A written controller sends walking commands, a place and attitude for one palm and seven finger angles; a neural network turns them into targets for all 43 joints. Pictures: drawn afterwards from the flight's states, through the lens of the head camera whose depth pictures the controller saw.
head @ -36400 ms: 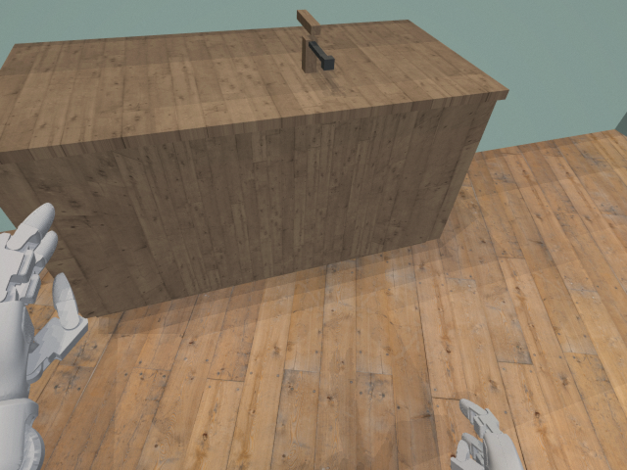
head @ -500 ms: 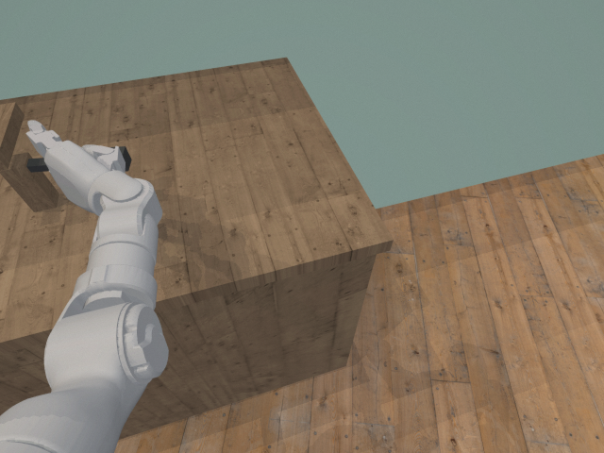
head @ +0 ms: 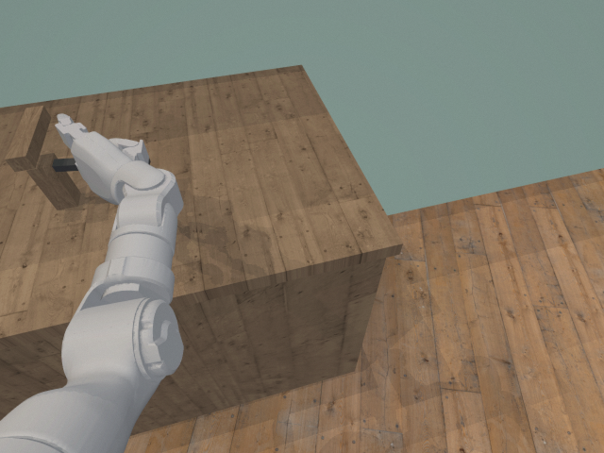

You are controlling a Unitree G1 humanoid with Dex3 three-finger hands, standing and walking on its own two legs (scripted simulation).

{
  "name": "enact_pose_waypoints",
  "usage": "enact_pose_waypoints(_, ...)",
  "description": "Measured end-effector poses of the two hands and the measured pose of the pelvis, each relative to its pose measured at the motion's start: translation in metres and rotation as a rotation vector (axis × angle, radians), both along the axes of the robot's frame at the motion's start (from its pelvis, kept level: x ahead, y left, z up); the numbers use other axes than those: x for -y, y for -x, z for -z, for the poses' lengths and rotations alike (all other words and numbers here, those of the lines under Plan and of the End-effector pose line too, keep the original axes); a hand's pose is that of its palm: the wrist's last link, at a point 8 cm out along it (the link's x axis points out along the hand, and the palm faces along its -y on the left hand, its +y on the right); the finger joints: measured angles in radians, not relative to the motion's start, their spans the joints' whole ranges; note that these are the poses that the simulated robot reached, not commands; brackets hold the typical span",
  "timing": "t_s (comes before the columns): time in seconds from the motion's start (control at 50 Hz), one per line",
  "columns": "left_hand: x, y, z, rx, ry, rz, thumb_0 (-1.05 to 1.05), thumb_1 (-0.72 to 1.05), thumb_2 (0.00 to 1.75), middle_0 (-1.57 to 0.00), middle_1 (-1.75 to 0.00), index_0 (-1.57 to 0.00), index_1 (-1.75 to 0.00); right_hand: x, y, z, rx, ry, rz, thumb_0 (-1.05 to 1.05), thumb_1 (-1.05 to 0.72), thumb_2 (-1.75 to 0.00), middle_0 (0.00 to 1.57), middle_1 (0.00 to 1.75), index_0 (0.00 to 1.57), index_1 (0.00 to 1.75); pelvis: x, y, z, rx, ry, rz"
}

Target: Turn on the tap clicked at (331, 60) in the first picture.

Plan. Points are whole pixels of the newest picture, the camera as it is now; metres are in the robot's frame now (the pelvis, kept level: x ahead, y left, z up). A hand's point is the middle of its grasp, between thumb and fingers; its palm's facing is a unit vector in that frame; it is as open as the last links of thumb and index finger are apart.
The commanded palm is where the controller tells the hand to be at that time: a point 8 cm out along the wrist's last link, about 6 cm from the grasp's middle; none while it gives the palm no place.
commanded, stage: lift the hand up off the lever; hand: left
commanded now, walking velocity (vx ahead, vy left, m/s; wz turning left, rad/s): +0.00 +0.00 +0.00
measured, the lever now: (138, 160) +0.56 +0.27 +0.08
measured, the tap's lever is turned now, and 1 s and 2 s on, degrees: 79 79 79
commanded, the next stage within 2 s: draw the hand back beside the body in 0.12 s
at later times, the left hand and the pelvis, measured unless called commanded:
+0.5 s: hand (150, 179) +0.43 +0.19 +0.16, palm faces +0.33 -0.94 -0.10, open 7.7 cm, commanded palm +0.37 +0.25 +0.17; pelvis +0.01 +0.00 +0.01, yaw -4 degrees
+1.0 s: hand (82, 260) +0.30 +0.23 +0.17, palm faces +0.29 -0.93 -0.20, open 7.6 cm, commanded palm +0.25 +0.27 +0.18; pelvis -0.01 +0.01 +0.02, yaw -2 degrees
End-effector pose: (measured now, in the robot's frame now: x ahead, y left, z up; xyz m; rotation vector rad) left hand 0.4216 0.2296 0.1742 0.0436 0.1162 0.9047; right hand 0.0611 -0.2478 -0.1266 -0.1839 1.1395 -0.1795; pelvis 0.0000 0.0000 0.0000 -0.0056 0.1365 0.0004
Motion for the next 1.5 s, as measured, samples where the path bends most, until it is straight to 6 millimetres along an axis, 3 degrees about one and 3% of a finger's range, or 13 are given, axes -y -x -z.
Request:
enact_pose_waypoints(0.24,-0.006,-0.004,0.003,0.003,-0.021,-0.001,0.01,0.90,0.90,-0.15,-0.15,-0.16,-0.15,0.009,0.023,0.001,-0.057,0.017,0.023,0.00,-0.91,-0.90,0.20,0.30,0.20,0.30,0.003,0.001,0.001,-0.014,0.001,0.000)
enact_pose_waypoints(0.38,0.011,-0.003,0.001,0.041,-0.089,0.396,0.01,0.90,0.90,-0.15,-0.16,-0.16,-0.15,0.016,0.029,-0.007,-0.028,0.039,0.125,0.00,-0.91,-0.90,0.20,0.30,0.20,0.30,0.002,-0.006,-0.005,0.037,-0.001,0.049)
enact_pose_waypoints(0.46,0.008,0.017,0.006,0.092,-0.020,0.560,0.01,0.90,0.90,-0.16,-0.17,-0.16,-0.16,0.017,0.018,-0.016,0.043,0.046,0.161,0.01,-0.91,-0.90,0.20,0.30,0.20,0.30,0.002,-0.009,-0.009,0.093,0.001,0.074)
enact_pose_waypoints(0.56,-0.032,0.060,0.015,0.044,-0.137,0.564,0.01,0.90,0.90,-0.17,-0.18,-0.17,-0.17,0.015,-0.009,-0.028,0.175,0.030,0.139,0.01,-0.91,-0.90,0.20,0.30,0.20,0.30,0.000,-0.007,-0.012,0.154,0.001,0.076)
enact_pose_waypoints(0.64,-0.051,0.100,0.003,0.083,-0.220,0.543,0.02,0.90,0.90,-0.17,-0.19,-0.17,-0.19,0.008,-0.036,-0.035,0.245,0.029,0.048,0.01,-0.91,-0.90,0.20,0.30,0.20,0.30,-0.004,-0.001,-0.014,0.180,0.002,0.054)
enact_pose_waypoints(0.74,-0.047,0.126,-0.011,0.167,-0.268,0.572,0.02,0.90,0.90,-0.17,-0.21,-0.17,-0.20,-0.007,-0.075,-0.047,0.326,0.026,-0.062,0.01,-0.91,-0.90,0.20,0.30,0.20,0.30,-0.010,0.008,-0.015,0.194,-0.001,0.025)
enact_pose_waypoints(0.86,-0.033,0.138,-0.001,0.182,-0.250,0.644,0.01,0.90,0.90,-0.17,-0.23,-0.18,-0.22,-0.029,-0.105,-0.068,0.437,-0.001,-0.098,0.01,-0.91,-0.90,0.20,0.30,0.20,0.30,-0.012,0.013,-0.017,0.206,-0.002,0.032)
enact_pose_waypoints(0.96,-0.036,0.154,0.004,0.170,-0.249,0.652,0.01,0.90,0.90,-0.18,-0.24,-0.19,-0.23,-0.042,-0.108,-0.072,0.463,-0.021,-0.102,0.01,-0.91,-0.90,0.20,0.30,0.20,0.30,-0.014,0.009,-0.018,0.222,0.001,0.042)
enact_pose_waypoints(1.12,-0.059,0.189,-0.010,0.175,-0.327,0.577,0.01,0.90,0.90,-0.19,-0.26,-0.20,-0.26,-0.044,-0.093,-0.057,0.378,-0.031,-0.114,0.01,-0.90,-0.90,0.20,0.30,0.20,0.30,-0.015,0.003,-0.018,0.235,0.005,0.035)
enact_pose_waypoints(1.28,-0.055,0.220,-0.006,0.139,-0.357,0.586,0.01,0.90,0.90,-0.20,-0.29,-0.20,-0.28,-0.035,-0.085,-0.049,0.344,-0.023,-0.103,0.01,-0.90,-0.90,0.20,0.30,0.20,0.30,-0.015,0.001,-0.018,0.237,0.004,0.032)
enact_pose_waypoints(1.5,-0.055,0.266,-0.010,0.101,-0.409,0.552,0.01,0.89,0.90,-0.21,-0.30,-0.21,-0.30,-0.028,-0.097,-0.063,0.436,-0.004,-0.108,0.01,-0.91,-0.90,0.20,0.30,0.20,0.30,-0.010,0.005,-0.017,0.246,0.006,0.030)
